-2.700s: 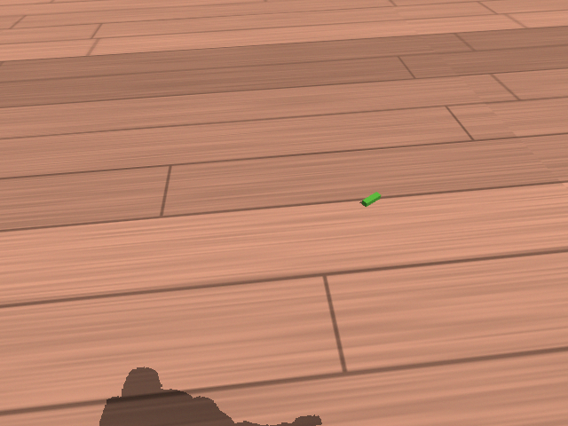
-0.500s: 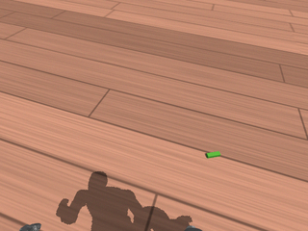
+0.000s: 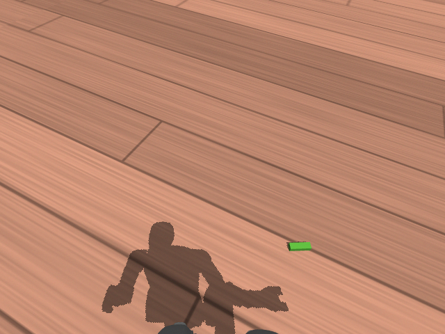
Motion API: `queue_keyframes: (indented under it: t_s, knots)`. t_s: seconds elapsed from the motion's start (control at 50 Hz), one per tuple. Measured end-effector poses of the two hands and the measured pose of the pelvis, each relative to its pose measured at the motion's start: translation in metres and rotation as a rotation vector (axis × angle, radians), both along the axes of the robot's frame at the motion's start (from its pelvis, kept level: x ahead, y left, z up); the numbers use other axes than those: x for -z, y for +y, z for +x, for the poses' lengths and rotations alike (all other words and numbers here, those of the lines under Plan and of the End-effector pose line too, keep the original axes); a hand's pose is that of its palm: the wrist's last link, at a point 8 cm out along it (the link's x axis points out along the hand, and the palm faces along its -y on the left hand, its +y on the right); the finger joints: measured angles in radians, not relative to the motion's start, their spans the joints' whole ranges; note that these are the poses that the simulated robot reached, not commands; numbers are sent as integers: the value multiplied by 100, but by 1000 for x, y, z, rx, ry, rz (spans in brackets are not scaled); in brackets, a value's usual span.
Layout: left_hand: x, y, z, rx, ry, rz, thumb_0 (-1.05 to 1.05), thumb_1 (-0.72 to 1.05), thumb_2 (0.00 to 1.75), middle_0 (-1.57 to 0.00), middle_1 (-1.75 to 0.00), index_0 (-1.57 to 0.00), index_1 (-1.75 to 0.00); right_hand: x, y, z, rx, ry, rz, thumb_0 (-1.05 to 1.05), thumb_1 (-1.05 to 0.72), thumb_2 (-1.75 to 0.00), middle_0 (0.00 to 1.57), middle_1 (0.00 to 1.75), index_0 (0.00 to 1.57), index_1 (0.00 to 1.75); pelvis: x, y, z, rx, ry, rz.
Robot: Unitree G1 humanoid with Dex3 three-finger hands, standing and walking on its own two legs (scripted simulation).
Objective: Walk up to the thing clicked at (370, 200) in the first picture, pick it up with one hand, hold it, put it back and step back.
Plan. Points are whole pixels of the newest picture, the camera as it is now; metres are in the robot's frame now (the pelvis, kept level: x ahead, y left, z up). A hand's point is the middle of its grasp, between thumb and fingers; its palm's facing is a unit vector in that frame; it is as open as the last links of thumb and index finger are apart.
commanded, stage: walk up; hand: left
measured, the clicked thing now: (299, 246) +0.60 -0.37 -0.73
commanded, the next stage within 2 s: none
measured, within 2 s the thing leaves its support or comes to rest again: neither
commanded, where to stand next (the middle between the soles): +0.27 -0.63 m, yaw +6 degrees
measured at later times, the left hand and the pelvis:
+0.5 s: hand out of the picture +0.13 +0.05 -0.14, palm faces +0.02 -0.94 -0.34, open 7.4 cm; pelvis +0.08 -0.22 +0.00, yaw +2 degrees
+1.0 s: hand (303, 312) +0.21 -0.15 -0.15, palm faces +0.02 -0.91 -0.42, open 7.4 cm; pelvis +0.14 -0.47 -0.03, yaw +3 degrees
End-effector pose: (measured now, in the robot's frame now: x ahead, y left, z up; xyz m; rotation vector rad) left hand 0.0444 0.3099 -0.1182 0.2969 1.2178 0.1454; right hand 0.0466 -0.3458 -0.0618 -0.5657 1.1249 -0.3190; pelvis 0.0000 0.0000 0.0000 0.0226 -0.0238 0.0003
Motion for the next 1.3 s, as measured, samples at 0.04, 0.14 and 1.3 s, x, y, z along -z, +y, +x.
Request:
queue_keyframes:
  t_s: [0.04,0.14,1.3]
  knots:
    - [0,-15,20,28,-8,-8,1,91,90,-20,-30,-20,-30,-6,-17,1,29,-16,-17,0,-90,-89,21,31,21,30,-2,-15,6,6,-3,7]
    - [-6,-50,72,55,-101,-8,1,91,90,-20,-30,-20,-30,-13,-64,3,21,4,-38,0,-90,-89,21,31,21,30,-2,-57,19,11,3,0]
    - [7,-561,168,-73,8,23,1,90,90,-21,-30,-20,-30,13,-549,203,-67,35,25,0,-90,-89,22,31,22,30,3,-569,180,-80,2,-2]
